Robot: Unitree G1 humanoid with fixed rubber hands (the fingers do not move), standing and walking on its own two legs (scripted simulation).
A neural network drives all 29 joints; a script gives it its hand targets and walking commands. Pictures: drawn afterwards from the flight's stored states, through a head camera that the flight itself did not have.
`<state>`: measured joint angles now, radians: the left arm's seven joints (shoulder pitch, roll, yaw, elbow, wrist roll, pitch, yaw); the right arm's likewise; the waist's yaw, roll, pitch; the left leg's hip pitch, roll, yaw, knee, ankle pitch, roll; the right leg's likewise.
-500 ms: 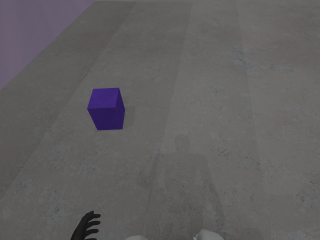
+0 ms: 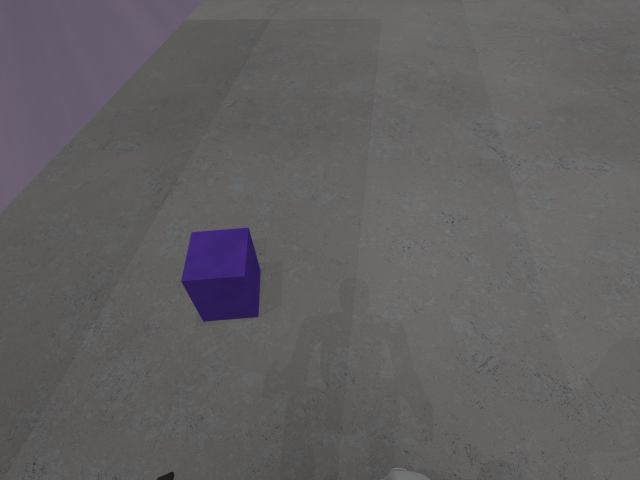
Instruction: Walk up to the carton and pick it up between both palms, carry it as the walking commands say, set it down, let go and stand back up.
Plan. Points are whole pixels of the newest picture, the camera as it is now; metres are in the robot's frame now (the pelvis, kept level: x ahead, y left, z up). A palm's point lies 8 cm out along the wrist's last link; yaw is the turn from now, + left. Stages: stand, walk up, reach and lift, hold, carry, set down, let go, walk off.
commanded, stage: walk up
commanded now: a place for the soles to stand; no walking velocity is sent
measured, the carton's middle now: (225, 275) +0.89 +0.36 -0.62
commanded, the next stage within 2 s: none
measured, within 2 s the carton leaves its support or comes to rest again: neither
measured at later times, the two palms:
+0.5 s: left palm out of the picture +0.18 +0.39 -0.14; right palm (394, 367) +0.31 -0.10 -0.12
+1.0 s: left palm (35, 372) +0.33 +0.47 -0.10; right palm (340, 323) +0.40 -0.02 -0.13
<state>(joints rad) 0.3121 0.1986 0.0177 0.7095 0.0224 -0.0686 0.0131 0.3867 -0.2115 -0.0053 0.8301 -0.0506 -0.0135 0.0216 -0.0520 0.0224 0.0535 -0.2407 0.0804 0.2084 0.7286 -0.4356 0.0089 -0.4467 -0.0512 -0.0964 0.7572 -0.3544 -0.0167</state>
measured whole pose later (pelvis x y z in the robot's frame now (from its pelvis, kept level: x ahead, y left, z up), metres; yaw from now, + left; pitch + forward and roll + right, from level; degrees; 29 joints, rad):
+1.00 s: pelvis +0.31 +0.21 +0.00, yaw +6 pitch -2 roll -1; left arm 0.36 0.19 0.03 0.78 0.04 -0.06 0.05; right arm 0.27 -0.26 -0.02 0.81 -0.05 0.04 0.08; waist 0.01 0.08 0.09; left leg -0.53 0.14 0.02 0.84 -0.29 -0.03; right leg -0.22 -0.13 -0.14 0.70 -0.43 0.05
